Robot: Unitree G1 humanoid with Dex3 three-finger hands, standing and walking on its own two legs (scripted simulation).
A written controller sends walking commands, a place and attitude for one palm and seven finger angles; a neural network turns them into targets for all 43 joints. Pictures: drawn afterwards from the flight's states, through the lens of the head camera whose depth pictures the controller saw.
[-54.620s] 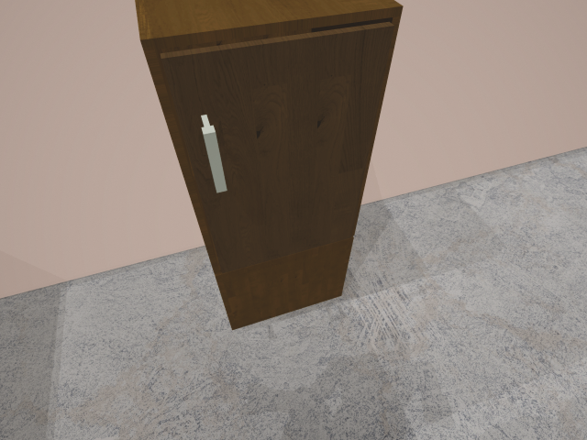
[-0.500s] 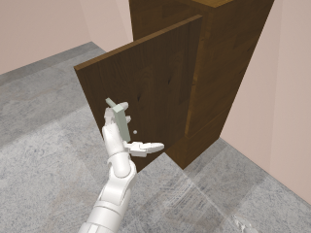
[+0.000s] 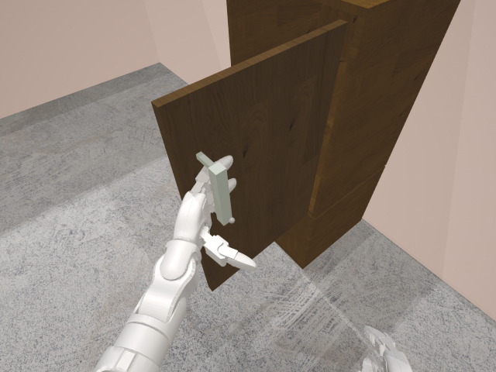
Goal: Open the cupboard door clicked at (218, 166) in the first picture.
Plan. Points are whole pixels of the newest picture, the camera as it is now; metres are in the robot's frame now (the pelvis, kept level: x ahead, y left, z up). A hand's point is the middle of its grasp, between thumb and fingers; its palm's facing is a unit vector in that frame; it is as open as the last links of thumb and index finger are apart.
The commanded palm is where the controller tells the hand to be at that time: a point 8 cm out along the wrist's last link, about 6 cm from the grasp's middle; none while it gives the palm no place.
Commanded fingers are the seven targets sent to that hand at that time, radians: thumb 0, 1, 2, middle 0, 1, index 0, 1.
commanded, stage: slide the hand sideways off the handle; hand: left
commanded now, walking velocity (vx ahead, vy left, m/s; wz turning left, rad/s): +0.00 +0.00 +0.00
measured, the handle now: (214, 189) +0.39 +0.09 +0.09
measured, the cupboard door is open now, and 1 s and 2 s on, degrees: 92 94 94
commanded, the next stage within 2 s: draw the hand back to the body in 0.94 s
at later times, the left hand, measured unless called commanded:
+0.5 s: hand (216, 245) +0.29 +0.07 +0.08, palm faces -0.08 -1.00 -0.01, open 16.2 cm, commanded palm +0.26 +0.13 +0.08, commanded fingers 0.00 -0.50 0.30 -0.15 -0.30 -0.15 -0.30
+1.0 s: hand (182, 275) +0.24 +0.11 +0.08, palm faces -0.05 -1.00 -0.04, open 16.3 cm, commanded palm +0.22 +0.16 +0.08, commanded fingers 0.00 -0.50 0.30 -0.15 -0.30 -0.15 -0.30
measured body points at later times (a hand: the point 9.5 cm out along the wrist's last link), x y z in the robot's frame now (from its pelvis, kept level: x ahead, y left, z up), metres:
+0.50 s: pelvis +0.02 -0.01 +0.00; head +0.04 -0.02 +0.45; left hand +0.28 +0.13 +0.09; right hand +0.20 -0.23 -0.08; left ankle +0.03 +0.11 -0.71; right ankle +0.01 -0.12 -0.71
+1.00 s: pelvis +0.03 -0.03 -0.01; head +0.04 -0.05 +0.44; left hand +0.23 +0.17 +0.09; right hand +0.20 -0.25 -0.09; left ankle +0.03 +0.11 -0.71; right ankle +0.01 -0.12 -0.71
